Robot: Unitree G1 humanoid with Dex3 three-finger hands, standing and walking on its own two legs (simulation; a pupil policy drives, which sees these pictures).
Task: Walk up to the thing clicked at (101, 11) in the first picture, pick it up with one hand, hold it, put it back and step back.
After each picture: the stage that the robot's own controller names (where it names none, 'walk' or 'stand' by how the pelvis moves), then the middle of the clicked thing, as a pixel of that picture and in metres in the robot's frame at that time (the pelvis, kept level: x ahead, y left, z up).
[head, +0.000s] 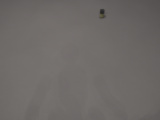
stand; (101, 13) +1.97 -0.29 -0.72
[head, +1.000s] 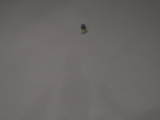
walk; (83, 29) +1.84 +0.11 -0.70
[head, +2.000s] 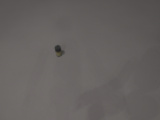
walk; (58, 51) +1.21 +0.34 -0.71
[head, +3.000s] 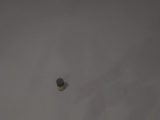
walk; (60, 84) +0.80 +0.25 -0.72
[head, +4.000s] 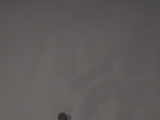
walk; (62, 119) +0.50 +0.16 -0.71
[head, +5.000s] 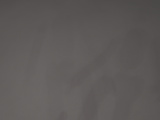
stand; out of the picture +0.41 +0.18 -0.71
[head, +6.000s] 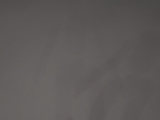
stand; out of the picture +0.38 +0.15 -0.72
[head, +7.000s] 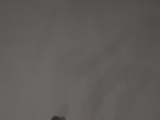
stand; out of the picture +0.38 +0.18 -0.70
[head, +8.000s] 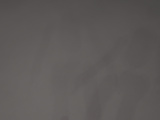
stand; out of the picture +0.37 +0.20 -0.72
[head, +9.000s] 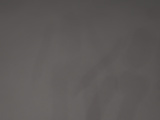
stand; out of the picture +0.36 +0.21 -0.73
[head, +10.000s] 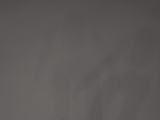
stand; out of the picture +0.36 +0.21 -0.73
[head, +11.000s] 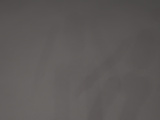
stand; out of the picture +0.36 +0.20 -0.73
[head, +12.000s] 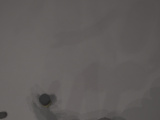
go down; (45, 100) +0.40 +0.19 -0.57
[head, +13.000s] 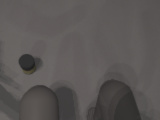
go down; (27, 64) +0.46 +0.20 -0.32
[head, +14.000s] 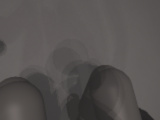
close in; out of the picture +0.45 +0.23 -0.25
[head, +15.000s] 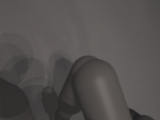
close; out of the picture +0.44 +0.26 -0.23
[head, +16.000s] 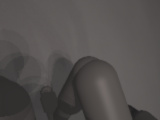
lift; out of the picture +0.42 +0.25 -0.23
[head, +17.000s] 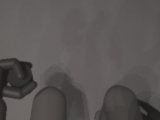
lift; (22, 80) +0.33 +0.21 -0.07
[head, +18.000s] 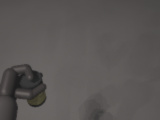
hold; (33, 89) +0.33 +0.17 +0.03
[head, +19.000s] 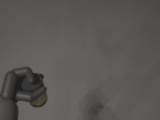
hold; (35, 90) +0.33 +0.17 +0.00
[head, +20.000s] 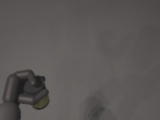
crouch; (37, 93) +0.32 +0.16 -0.01
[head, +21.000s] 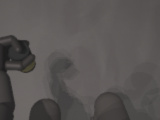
crouch; (22, 58) +0.43 +0.18 -0.08
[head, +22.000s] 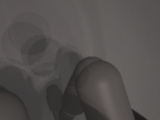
lower; out of the picture +0.45 +0.25 -0.24
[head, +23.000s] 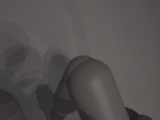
lower; out of the picture +0.45 +0.27 -0.24
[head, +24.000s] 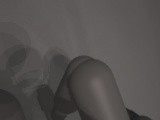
lower; out of the picture +0.45 +0.27 -0.24
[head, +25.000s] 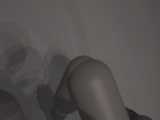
lower; out of the picture +0.45 +0.27 -0.24
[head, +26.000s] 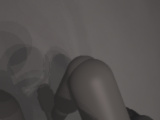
loosen; out of the picture +0.45 +0.27 -0.24
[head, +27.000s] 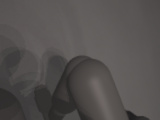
withdraw; out of the picture +0.45 +0.25 -0.24
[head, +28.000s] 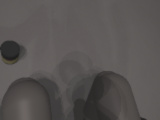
stand; (10, 53) +0.45 +0.21 -0.28
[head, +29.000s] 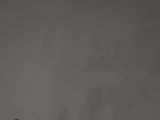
stand; out of the picture +0.39 +0.15 -0.64
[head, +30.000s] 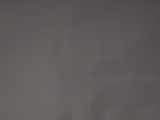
stand; out of the picture +0.40 +0.16 -0.66
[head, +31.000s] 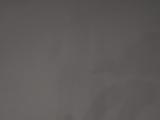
stand; out of the picture +0.38 +0.16 -0.67
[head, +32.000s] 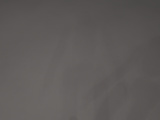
walk; out of the picture +0.40 +0.16 -0.72
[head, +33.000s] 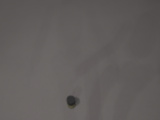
walk; (71, 102) +0.51 +0.10 -0.70
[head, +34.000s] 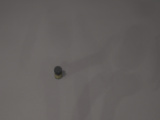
walk; (58, 72) +0.75 +0.14 -0.69
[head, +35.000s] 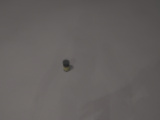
stand; (66, 65) +1.03 +0.19 -0.70
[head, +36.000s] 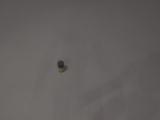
stand; (61, 66) +1.03 +0.19 -0.72
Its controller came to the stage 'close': yes
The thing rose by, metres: 0.71
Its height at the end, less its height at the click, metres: +0.00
